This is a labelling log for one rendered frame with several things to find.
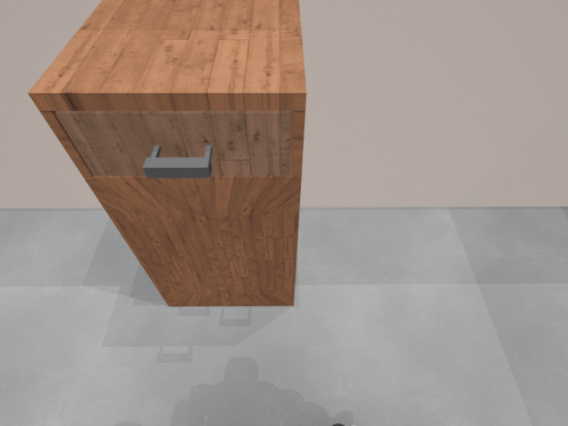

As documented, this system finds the handle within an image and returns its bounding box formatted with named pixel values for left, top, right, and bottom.
left=143, top=146, right=213, bottom=178

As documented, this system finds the cabinet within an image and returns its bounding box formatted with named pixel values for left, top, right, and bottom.
left=28, top=0, right=306, bottom=307

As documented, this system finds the drawer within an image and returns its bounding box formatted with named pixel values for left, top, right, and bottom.
left=55, top=111, right=291, bottom=176

